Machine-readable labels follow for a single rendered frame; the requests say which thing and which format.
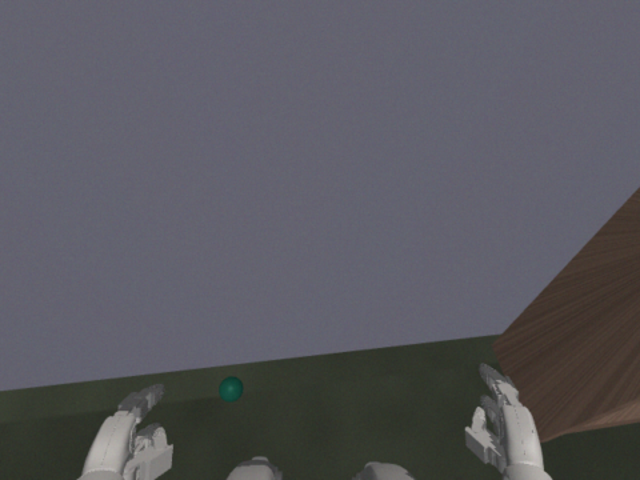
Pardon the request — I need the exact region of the bookshelf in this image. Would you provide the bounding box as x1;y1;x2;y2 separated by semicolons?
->
491;187;640;443

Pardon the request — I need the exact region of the right robot hand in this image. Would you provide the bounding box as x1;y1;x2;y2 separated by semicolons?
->
465;363;544;474

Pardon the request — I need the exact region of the ball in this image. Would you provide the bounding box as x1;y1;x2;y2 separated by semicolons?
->
219;377;243;402

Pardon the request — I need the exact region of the left robot hand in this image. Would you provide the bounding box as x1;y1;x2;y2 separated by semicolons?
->
81;384;173;480

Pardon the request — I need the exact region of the right robot arm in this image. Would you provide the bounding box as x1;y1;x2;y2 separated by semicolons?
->
502;464;552;480

